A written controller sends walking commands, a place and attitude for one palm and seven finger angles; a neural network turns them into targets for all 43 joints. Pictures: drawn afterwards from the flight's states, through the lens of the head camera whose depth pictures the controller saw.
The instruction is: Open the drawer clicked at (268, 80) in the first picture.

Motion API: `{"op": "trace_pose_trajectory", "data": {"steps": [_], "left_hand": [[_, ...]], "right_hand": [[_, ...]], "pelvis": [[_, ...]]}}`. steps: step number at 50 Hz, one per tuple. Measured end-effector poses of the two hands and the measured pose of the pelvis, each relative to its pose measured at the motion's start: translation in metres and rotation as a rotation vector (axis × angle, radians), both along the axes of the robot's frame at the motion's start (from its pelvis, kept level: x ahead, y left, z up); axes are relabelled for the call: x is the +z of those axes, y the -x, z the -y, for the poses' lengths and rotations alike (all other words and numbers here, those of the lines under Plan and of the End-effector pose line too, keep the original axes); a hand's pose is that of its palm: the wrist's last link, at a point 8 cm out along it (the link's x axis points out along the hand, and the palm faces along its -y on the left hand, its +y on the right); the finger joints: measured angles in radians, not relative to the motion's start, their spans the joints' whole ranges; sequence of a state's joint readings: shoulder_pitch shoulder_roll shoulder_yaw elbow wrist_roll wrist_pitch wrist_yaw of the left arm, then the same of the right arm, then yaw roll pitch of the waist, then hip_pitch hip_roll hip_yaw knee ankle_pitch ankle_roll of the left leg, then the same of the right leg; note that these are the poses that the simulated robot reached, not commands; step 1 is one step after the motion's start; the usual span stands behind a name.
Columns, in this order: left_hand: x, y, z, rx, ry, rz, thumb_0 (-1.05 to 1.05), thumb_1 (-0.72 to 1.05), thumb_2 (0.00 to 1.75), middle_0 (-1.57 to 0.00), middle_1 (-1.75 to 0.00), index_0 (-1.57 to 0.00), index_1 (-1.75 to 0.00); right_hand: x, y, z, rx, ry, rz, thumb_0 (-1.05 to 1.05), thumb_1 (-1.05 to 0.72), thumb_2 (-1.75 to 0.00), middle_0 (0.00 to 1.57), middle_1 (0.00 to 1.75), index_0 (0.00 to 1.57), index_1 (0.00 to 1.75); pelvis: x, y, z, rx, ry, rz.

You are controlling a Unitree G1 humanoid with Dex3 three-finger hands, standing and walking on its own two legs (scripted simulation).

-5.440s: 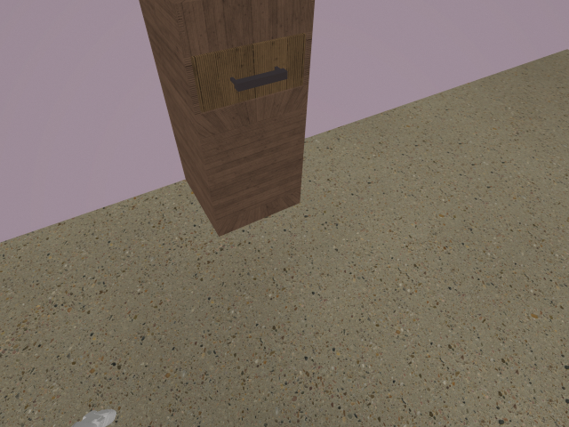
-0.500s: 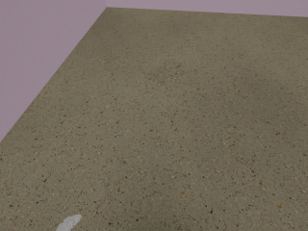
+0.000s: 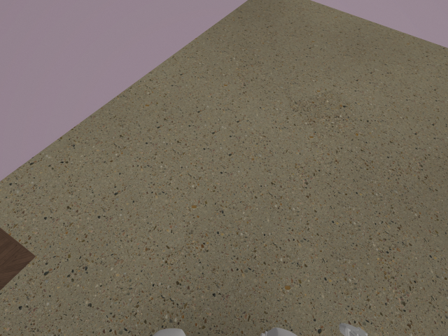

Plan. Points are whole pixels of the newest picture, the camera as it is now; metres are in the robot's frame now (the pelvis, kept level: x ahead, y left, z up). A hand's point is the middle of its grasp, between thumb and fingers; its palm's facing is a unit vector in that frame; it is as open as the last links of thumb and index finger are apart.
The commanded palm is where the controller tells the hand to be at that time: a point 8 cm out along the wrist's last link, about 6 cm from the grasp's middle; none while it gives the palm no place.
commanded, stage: turn to face it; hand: left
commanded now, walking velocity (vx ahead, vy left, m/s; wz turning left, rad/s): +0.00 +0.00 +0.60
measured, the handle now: out of the picture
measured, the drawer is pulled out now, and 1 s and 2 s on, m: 0.00 0.00 0.00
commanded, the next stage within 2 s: take the last steps up to it in 1.62 s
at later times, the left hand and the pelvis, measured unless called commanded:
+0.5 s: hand out of the picture +0.10 +0.19 -0.12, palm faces +0.26 -0.92 -0.29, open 7.3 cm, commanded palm none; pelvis +0.00 -0.04 +0.01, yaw +17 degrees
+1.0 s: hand out of the picture -0.13 +0.19 -0.18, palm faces +0.60 -0.75 -0.26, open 7.4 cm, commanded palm none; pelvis -0.02 -0.01 +0.00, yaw +35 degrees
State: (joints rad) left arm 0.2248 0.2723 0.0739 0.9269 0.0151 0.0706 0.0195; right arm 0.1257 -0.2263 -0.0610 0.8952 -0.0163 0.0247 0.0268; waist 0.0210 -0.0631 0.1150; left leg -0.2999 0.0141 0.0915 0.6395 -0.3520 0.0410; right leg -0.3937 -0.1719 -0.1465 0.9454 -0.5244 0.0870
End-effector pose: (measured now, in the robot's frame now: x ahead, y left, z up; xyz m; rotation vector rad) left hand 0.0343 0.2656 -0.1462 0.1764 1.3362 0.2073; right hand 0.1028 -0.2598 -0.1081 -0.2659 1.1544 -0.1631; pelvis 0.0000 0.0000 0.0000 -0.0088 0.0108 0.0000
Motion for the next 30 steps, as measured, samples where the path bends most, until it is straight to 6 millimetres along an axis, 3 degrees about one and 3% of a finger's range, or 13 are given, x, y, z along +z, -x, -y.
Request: {"op": "trace_pose_trajectory", "data": {"steps": [5,11,21,24,30], "left_hand": [[0.014,-0.007,-0.015,0.044,-0.002,0.045,0.01,0.91,0.9,-0.2,-0.3,-0.2,-0.3],[0.028,-0.027,-0.016,0.073,-0.015,0.149,0.01,0.91,0.9,-0.2,-0.3,-0.2,-0.3],[0.047,-0.053,0.018,0.106,-0.06,0.272,0.01,0.91,0.9,-0.2,-0.3,-0.2,-0.3],[0.052,-0.044,0.032,0.126,-0.09,0.294,0.01,0.91,0.9,-0.2,-0.3,-0.2,-0.3],[0.063,0.002,0.051,0.224,-0.104,0.236,0.01,0.91,0.9,-0.21,-0.3,-0.21,-0.3]], "right_hand": [[0.011,0.0,-0.017,0.036,0.009,-0.017,0.0,-0.91,-0.9,0.2,0.3,0.2,0.3],[0.009,0.005,-0.023,0.064,-0.01,-0.051,0.0,-0.9,-0.9,0.2,0.3,0.2,0.3],[-0.019,0.011,0.007,0.1,-0.053,-0.123,0.0,-0.9,-0.9,0.2,0.3,0.2,0.3],[-0.032,0.004,0.021,0.121,-0.068,-0.139,0.0,-0.9,-0.9,0.2,0.3,0.2,0.3],[-0.026,-0.021,0.031,0.207,-0.076,-0.154,0.0,-0.91,-0.9,0.2,0.3,0.2,0.3]], "pelvis": [[0.013,-0.001,-0.008,0.056,0.026,0.001],[0.017,-0.002,-0.007,0.118,0.018,0.001],[0.009,-0.004,0.025,0.232,-0.013,-0.008],[0.005,-0.005,0.038,0.275,-0.018,-0.002],[0.016,-0.007,0.049,0.362,-0.053,0.004]]}}
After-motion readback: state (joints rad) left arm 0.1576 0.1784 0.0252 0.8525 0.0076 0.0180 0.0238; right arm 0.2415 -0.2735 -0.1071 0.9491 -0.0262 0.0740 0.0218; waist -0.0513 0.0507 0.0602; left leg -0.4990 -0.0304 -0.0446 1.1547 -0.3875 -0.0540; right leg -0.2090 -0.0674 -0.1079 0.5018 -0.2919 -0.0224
